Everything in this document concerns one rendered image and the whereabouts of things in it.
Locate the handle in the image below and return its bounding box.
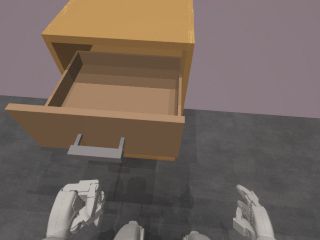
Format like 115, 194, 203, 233
67, 134, 126, 163

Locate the robot left thigh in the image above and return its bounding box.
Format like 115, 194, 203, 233
113, 224, 145, 240

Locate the robot left hand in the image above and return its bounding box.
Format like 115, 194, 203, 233
46, 179, 106, 240

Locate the robot left shin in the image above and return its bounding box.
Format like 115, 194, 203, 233
128, 221, 138, 225

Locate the drawer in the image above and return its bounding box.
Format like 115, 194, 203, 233
4, 50, 185, 158

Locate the robot right hand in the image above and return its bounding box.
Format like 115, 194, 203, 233
233, 184, 275, 240

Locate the cabinet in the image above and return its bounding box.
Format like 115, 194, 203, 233
41, 0, 195, 161

